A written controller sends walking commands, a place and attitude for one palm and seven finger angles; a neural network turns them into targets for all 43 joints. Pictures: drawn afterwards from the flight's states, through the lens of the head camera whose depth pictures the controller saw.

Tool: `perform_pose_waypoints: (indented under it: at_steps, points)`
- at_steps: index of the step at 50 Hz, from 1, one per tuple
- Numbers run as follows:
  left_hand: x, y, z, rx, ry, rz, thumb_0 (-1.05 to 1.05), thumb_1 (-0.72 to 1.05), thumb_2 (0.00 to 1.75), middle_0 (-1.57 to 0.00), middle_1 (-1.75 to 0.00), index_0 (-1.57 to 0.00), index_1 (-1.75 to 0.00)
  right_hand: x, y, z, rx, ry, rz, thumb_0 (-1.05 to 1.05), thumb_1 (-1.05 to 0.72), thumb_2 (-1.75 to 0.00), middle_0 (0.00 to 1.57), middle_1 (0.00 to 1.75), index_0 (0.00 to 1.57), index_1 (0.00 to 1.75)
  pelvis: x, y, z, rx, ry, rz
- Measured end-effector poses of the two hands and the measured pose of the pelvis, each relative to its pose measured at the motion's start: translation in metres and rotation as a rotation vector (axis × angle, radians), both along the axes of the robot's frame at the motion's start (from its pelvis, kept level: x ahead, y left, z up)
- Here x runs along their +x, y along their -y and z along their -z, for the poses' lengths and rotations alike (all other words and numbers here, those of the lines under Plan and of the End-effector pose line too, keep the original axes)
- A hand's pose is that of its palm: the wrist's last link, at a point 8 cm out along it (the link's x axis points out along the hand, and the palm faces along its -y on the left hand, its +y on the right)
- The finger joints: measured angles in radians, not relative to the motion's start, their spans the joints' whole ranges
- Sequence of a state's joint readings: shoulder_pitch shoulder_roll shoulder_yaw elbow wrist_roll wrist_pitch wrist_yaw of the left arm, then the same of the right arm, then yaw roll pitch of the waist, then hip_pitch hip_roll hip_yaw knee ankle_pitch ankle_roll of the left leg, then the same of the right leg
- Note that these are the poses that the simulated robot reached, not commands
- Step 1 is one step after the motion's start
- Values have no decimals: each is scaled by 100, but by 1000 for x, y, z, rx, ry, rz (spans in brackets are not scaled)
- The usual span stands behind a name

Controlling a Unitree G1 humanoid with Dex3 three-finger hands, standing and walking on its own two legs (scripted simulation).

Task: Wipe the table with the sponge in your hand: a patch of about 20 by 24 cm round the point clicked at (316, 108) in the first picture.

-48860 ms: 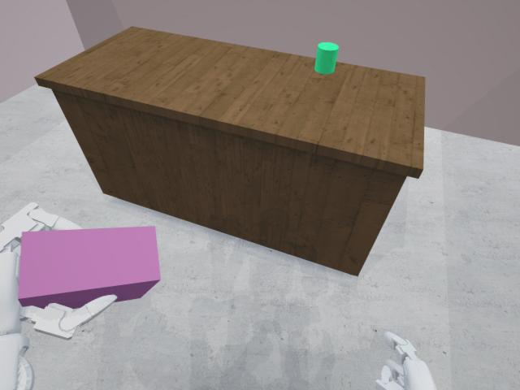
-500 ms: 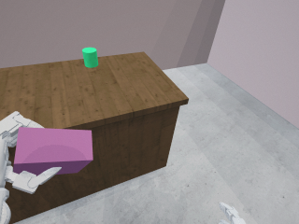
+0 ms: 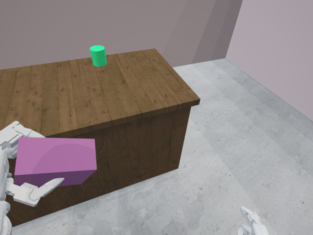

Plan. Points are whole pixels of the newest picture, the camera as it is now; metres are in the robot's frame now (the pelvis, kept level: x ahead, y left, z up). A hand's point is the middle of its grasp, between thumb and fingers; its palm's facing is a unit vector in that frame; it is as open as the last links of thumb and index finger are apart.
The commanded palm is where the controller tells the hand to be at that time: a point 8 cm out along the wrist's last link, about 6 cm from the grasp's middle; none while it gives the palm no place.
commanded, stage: stop stepping back and stand still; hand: left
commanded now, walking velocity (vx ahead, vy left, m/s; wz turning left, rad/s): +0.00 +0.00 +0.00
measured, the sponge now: (66, 163) +0.23 +0.20 +0.14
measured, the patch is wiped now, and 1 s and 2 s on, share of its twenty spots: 1.00 1.00 1.00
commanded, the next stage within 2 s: stand and wait in 0.58 s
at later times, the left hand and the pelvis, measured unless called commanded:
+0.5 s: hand (30, 150) +0.24 +0.27 +0.16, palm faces +0.38 -0.87 -0.32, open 10.1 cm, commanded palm +0.19 +0.31 +0.19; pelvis +0.03 +0.03 +0.01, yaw +0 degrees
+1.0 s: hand (23, 155) +0.23 +0.28 +0.16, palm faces +0.39 -0.86 -0.33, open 10.1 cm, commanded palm +0.18 +0.31 +0.19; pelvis +0.02 +0.03 +0.02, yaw +0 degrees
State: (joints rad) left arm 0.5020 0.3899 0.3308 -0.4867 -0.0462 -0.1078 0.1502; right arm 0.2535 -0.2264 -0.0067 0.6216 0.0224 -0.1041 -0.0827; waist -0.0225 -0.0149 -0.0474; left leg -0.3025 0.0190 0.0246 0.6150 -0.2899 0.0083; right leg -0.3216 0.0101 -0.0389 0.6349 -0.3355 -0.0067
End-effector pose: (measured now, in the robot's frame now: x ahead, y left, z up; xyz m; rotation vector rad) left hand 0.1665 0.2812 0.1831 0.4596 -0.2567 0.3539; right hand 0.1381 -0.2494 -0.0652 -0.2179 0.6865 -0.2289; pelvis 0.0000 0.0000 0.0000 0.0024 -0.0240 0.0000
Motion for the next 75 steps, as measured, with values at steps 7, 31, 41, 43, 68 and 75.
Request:
perform_pose_waypoints:
  at_steps: [7,31,41,43,68,75]
  points:
    - [4,-5,9,-79,-18,-40,-1,-50,105,-73,-134,-74,-134,26,-21,3,36,-31,-85,1,-90,-89,20,30,20,30,13,-3,-5,-33,-5,-23]
    - [29,-32,7,-96,-45,-17,-1,-50,105,-73,-134,-74,-134,65,-57,-24,24,24,-100,1,-90,-89,20,30,20,30,28,-30,-15,-23,-17,4]
    - [24,-34,10,-106,-53,-31,-1,-50,105,-73,-134,-74,-134,46,-52,-17,18,-17,-75,1,-90,-89,20,30,20,30,23,-32,-16,-26,-15,5]
    - [23,-34,9,-103,-51,-28,-1,-50,105,-73,-134,-74,-134,42,-52,-16,19,-21,-71,1,-90,-89,20,30,20,30,22,-32,-16,-25,-15,5]
    - [17,-30,4,-85,-48,-37,-1,-50,105,-73,-134,-74,-134,44,-51,-14,34,-5,-76,1,-90,-89,20,30,20,30,18,-30,-16,-23,-14,4]
    - [17,-29,6,-91,-59,-42,-1,-50,105,-73,-134,-74,-134,47,-49,-15,36,0,-78,1,-90,-89,20,30,20,30,18,-28,-17,-24,-15,4]
